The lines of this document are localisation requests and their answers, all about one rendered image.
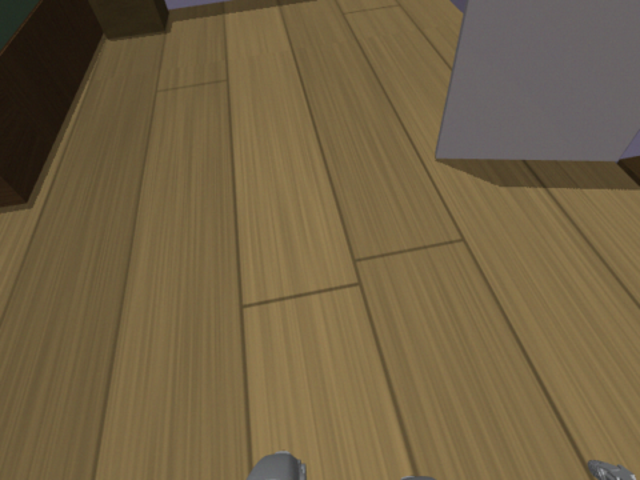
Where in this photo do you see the bed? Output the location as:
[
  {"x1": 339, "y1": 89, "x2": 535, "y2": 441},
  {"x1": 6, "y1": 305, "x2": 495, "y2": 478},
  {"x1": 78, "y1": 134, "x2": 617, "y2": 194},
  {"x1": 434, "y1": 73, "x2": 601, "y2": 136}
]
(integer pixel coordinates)
[{"x1": 0, "y1": 0, "x2": 104, "y2": 207}]

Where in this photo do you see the right robot hand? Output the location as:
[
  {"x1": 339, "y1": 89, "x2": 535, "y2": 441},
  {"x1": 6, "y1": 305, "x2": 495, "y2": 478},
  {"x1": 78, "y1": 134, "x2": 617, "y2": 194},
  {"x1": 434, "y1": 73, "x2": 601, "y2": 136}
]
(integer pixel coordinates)
[{"x1": 587, "y1": 460, "x2": 636, "y2": 480}]

